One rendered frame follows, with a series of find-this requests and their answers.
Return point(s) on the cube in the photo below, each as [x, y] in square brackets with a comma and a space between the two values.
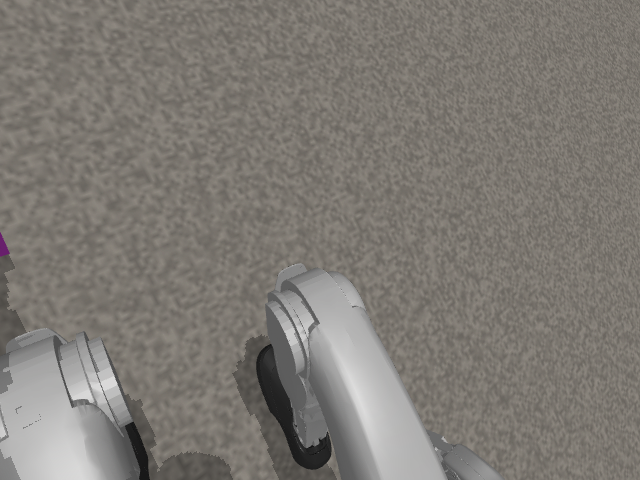
[3, 248]

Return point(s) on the right robot foot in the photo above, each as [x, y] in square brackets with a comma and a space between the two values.
[279, 405]

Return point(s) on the right robot hand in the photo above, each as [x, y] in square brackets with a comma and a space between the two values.
[461, 463]

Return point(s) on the left robot foot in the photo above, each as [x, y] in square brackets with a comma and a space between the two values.
[139, 450]

